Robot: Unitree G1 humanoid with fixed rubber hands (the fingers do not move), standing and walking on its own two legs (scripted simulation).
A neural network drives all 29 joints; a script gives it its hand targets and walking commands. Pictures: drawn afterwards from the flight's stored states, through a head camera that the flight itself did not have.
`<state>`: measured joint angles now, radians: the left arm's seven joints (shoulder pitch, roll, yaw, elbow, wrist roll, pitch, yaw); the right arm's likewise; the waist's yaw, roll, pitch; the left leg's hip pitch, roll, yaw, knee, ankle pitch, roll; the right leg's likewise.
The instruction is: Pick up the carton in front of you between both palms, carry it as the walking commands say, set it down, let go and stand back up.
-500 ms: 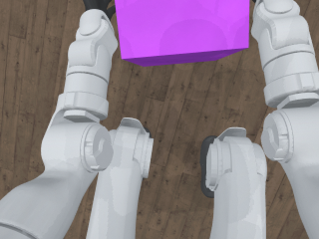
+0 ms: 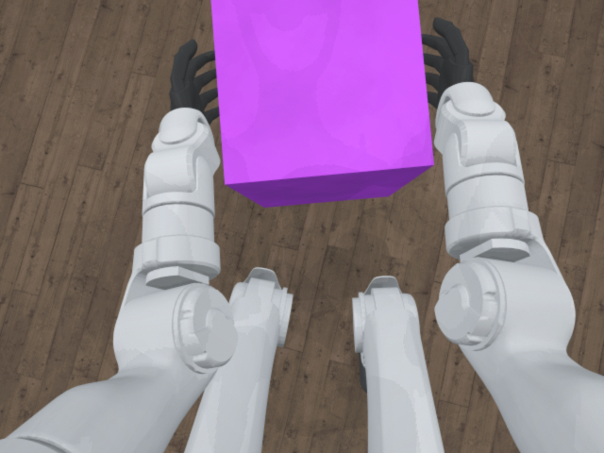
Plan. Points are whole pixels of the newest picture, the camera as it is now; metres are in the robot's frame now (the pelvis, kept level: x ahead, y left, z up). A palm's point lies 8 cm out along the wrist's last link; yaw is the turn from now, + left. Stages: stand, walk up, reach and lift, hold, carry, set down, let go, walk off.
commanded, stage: reach and lift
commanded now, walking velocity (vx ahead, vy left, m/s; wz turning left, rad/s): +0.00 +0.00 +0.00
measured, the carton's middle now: (320, 118) +0.52 +0.01 -0.13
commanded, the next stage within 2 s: none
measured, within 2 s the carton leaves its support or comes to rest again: neither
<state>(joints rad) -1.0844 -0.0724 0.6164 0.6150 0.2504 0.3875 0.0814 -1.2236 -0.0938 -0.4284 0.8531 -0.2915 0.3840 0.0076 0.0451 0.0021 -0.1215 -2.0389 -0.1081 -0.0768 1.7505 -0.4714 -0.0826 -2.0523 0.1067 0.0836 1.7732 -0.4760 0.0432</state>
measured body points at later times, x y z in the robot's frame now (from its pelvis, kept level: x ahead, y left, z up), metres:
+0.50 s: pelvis +0.05 +0.00 +0.13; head +0.22 -0.01 +0.55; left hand +0.47 +0.16 +0.09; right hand +0.49 -0.15 +0.09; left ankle +0.12 +0.13 -0.45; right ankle +0.11 -0.12 -0.45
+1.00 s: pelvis +0.10 +0.01 +0.26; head +0.15 +0.00 +0.71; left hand +0.43 +0.15 +0.24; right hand +0.43 -0.15 +0.23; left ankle +0.12 +0.13 -0.45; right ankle +0.11 -0.12 -0.45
